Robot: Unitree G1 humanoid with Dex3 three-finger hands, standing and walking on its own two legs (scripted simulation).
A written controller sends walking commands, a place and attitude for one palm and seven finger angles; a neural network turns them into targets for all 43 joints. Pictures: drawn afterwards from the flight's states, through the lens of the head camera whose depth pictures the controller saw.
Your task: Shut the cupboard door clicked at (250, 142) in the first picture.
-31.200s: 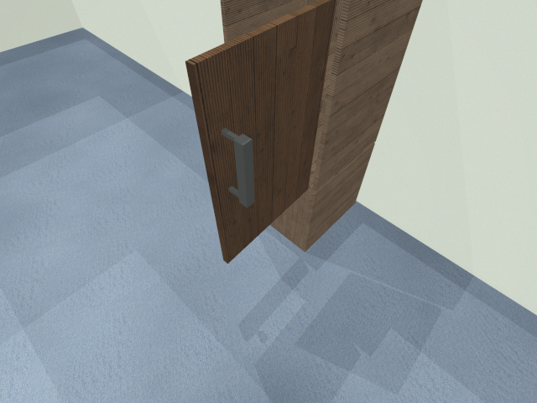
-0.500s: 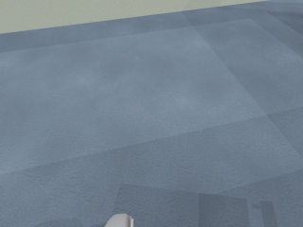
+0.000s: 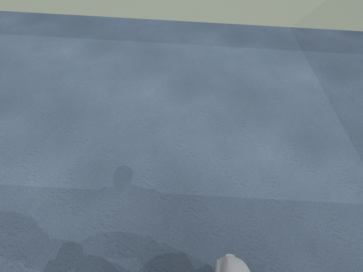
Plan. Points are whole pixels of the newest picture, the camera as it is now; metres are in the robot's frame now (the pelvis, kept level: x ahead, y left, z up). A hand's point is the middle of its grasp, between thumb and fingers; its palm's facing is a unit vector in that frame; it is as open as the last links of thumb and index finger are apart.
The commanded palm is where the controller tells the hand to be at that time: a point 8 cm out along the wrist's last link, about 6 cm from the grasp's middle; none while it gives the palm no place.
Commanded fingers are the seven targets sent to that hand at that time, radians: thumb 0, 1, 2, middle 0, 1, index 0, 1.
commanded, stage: turn to face it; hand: left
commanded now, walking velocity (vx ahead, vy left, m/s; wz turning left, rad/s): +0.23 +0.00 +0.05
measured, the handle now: out of the picture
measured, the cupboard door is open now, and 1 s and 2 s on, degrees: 66 66 66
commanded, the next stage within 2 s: none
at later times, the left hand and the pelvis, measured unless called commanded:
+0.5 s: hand (136, 229) +0.24 +0.14 -0.16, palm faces -0.13 -0.97 -0.22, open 7.3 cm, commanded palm none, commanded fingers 0.00 0.90 0.90 -0.20 -0.30 -0.20 -0.30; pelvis +0.14 -0.04 +0.00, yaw -11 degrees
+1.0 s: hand (158, 178) +0.40 +0.10 -0.16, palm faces -0.48 -0.84 -0.28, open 7.4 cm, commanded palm none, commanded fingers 0.00 0.90 0.90 -0.20 -0.30 -0.20 -0.30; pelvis +0.19 -0.04 -0.02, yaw -30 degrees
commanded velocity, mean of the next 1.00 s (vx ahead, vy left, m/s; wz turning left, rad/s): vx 0.00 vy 0.00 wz -0.59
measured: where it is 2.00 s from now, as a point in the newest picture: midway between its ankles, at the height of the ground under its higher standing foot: (197, 263)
